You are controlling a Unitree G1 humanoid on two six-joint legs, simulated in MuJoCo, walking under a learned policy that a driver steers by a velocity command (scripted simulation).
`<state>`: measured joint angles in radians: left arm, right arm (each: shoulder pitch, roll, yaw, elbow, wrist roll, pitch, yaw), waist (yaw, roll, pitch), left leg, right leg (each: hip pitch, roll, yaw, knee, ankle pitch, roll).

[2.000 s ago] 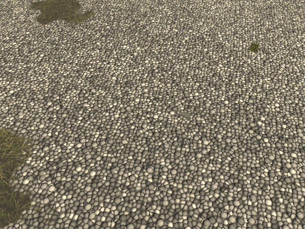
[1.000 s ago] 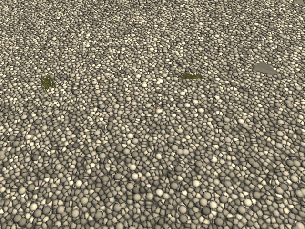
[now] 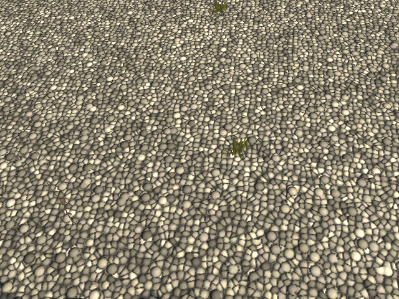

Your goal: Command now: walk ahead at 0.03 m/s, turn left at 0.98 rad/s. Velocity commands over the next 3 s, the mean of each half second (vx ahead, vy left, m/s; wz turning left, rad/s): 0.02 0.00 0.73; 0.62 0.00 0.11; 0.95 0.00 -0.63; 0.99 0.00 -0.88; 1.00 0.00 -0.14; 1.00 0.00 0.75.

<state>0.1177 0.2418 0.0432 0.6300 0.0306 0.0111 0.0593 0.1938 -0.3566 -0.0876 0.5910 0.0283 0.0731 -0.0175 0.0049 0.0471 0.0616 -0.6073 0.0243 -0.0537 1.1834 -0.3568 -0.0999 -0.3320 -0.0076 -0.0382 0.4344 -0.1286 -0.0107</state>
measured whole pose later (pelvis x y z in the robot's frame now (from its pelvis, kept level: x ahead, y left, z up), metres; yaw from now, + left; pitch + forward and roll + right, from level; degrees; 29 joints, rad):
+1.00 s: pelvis +0.20 +0.09 -0.01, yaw +22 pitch +4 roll +2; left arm 0.59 0.20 0.01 0.87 -0.01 -0.08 0.01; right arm 0.07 -0.25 -0.04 0.61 0.03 -0.08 0.06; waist 0.11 0.03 -0.01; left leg -0.81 0.08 0.01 0.78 0.07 0.00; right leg 0.17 -0.03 -0.01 0.14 -0.38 -0.01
